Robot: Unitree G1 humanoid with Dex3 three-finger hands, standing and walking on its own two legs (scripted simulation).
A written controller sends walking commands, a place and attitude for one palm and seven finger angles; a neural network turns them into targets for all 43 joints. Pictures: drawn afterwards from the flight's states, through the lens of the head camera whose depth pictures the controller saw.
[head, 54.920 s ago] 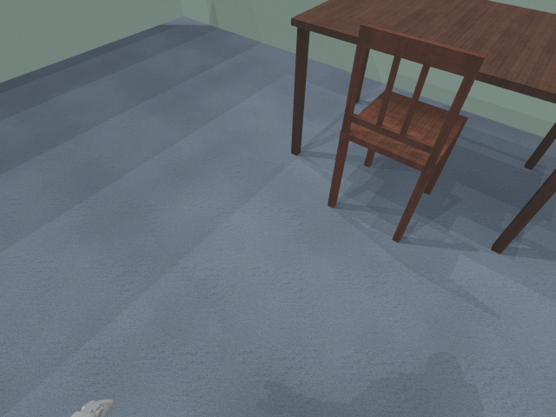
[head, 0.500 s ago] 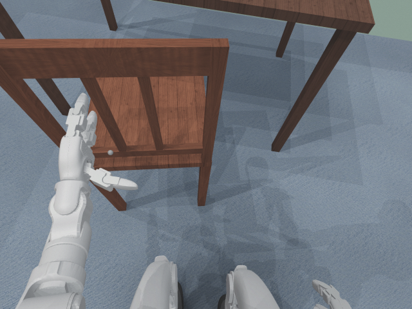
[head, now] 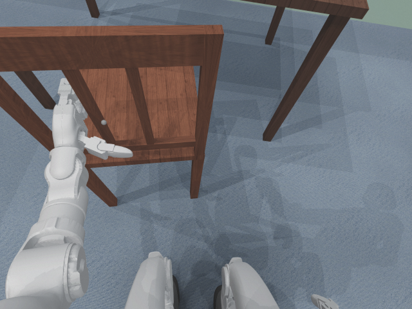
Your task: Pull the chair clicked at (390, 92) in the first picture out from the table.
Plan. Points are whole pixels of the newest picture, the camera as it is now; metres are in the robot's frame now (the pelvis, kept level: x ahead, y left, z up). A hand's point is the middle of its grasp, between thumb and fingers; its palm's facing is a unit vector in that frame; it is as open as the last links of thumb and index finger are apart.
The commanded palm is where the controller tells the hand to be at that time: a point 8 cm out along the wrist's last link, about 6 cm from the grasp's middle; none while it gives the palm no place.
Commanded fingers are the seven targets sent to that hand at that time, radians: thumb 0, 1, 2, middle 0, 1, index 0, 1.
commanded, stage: push the fingers through the gap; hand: left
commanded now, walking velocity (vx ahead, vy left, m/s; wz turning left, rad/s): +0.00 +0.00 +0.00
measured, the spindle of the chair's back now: (94, 113) +0.49 +0.21 +0.01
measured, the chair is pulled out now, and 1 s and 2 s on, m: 0.18 0.18 0.21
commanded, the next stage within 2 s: hook a spindle and tug to test in 0.42 s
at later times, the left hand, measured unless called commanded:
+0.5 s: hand (98, 121) +0.46 +0.20 +0.03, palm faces +0.10 -0.99 -0.04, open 17.0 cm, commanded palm +0.44 +0.23 +0.03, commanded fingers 0.00 -0.50 0.30 -0.06 -0.08 -0.06 -0.08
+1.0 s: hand (106, 120) +0.47 +0.18 +0.02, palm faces +0.09 -0.99 -0.05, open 13.6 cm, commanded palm +0.44 +0.22 +0.03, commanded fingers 0.00 0.06 0.54 -0.50 -1.45 -0.50 -1.45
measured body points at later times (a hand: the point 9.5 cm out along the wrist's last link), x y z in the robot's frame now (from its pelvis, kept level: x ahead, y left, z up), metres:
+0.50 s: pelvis +0.01 +0.00 +0.00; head +0.15 +0.02 +0.43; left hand +0.45 +0.25 +0.03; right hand +0.07 -0.27 -0.11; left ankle +0.05 +0.08 -0.62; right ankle +0.01 -0.11 -0.62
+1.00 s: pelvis +0.00 +0.00 +0.00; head +0.15 +0.02 +0.43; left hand +0.46 +0.23 +0.03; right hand +0.06 -0.26 -0.12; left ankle +0.05 +0.09 -0.62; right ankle +0.01 -0.11 -0.62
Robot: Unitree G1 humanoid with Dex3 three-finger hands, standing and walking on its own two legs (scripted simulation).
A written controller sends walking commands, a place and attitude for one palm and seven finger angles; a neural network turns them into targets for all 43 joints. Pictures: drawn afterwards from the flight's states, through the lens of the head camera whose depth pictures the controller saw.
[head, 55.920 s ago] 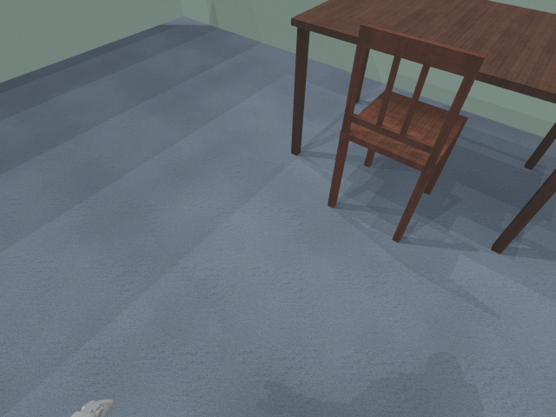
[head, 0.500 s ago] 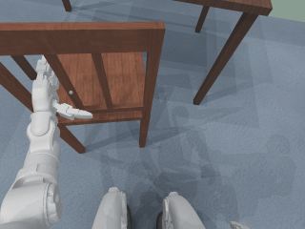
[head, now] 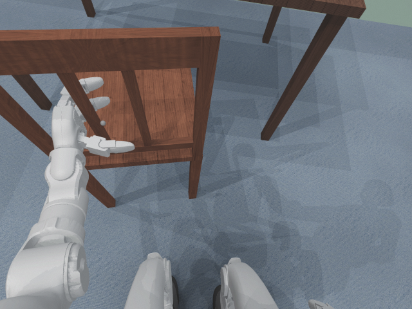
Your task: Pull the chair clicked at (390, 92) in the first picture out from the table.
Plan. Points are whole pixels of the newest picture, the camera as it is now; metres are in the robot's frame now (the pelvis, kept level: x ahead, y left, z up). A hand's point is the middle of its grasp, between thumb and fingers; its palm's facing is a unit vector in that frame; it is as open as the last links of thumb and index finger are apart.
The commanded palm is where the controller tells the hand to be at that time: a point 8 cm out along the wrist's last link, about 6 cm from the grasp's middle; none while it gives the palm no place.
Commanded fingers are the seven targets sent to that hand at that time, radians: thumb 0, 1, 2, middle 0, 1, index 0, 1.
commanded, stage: hook a spindle and tug to test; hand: left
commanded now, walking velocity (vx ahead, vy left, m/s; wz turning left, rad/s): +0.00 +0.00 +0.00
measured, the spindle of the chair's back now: (91, 116) +0.49 +0.21 +0.01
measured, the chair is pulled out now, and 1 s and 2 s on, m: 0.18 0.21 0.33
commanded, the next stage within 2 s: step backward, pulling the chair out in 1.02 s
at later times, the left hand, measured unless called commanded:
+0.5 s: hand (101, 122) +0.46 +0.19 +0.02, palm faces +0.11 -0.99 -0.03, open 4.9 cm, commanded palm +0.42 +0.22 +0.03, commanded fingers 0.00 0.90 0.90 -0.50 -1.45 -0.50 -1.45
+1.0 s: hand (105, 137) +0.43 +0.17 +0.03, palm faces +0.10 -0.99 -0.03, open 5.1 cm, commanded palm +0.39 +0.22 +0.03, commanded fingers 0.00 0.90 0.90 -0.50 -1.45 -0.50 -1.45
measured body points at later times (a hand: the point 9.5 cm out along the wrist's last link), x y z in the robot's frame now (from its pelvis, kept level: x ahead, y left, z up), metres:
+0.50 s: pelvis +0.01 +0.00 +0.00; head +0.14 +0.02 +0.43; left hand +0.45 +0.24 +0.03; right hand +0.06 -0.26 -0.11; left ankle +0.05 +0.09 -0.62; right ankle +0.00 -0.11 -0.62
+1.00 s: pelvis +0.02 +0.00 +0.01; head +0.15 +0.02 +0.44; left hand +0.42 +0.23 +0.03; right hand +0.12 -0.25 -0.11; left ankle +0.05 +0.09 -0.62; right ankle +0.00 -0.11 -0.62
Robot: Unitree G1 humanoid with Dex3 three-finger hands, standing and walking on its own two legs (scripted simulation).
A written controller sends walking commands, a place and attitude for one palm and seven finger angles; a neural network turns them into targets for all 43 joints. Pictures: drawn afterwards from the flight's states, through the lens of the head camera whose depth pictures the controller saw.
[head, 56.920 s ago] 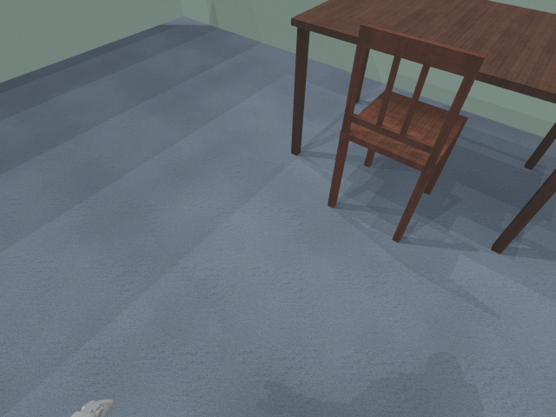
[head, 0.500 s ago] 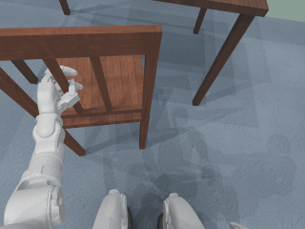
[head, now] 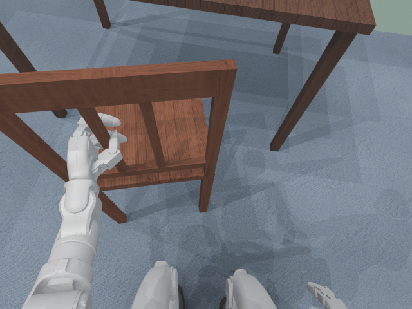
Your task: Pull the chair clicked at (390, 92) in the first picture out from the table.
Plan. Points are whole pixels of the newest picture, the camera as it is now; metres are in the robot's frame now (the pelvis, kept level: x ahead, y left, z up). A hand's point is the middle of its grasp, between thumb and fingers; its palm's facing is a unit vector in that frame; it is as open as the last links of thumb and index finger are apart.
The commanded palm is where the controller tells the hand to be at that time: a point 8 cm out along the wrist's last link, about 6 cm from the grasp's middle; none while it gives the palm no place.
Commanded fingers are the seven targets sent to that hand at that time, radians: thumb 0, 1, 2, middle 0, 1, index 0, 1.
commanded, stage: hook a spindle and tug to test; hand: left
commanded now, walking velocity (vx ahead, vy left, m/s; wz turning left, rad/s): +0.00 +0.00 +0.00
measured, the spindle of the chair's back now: (107, 143) +0.43 +0.20 -0.01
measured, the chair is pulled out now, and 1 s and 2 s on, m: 0.21 0.33 0.45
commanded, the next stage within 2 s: step backward, pulling the chair out in 0.02 s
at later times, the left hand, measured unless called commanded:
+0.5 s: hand (120, 155) +0.39 +0.16 +0.03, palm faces +0.06 -0.99 -0.14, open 5.0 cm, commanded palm +0.36 +0.21 +0.03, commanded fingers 0.00 0.90 0.90 -0.50 -1.45 -0.50 -1.45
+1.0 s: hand (140, 211) +0.29 +0.11 +0.03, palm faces +0.09 -0.98 -0.16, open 5.0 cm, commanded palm +0.28 +0.16 +0.03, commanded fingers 0.00 0.90 0.90 -0.50 -1.45 -0.50 -1.45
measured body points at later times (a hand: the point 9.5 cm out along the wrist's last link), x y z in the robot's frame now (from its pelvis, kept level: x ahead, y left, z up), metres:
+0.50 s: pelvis +0.00 +0.01 +0.09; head +0.10 +0.03 +0.53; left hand +0.38 +0.21 +0.04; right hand +0.07 -0.26 -0.03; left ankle +0.03 +0.08 -0.63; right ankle -0.02 -0.11 -0.63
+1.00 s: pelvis -0.07 -0.03 +0.10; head +0.01 -0.05 +0.54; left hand +0.28 +0.16 +0.05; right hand +0.01 -0.30 -0.04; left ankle +0.02 +0.08 -0.63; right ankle -0.05 -0.13 -0.63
